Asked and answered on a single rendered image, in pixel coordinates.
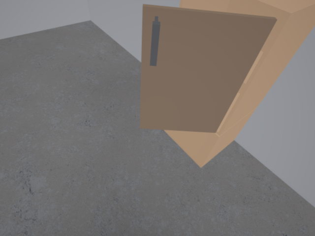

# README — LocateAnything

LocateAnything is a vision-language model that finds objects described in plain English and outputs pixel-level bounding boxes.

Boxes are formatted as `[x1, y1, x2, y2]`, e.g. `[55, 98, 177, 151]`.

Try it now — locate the handle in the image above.
[150, 16, 160, 66]

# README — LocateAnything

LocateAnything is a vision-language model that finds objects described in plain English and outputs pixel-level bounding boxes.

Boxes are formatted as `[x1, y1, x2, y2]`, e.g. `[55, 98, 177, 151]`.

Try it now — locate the cupboard door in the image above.
[140, 4, 277, 133]

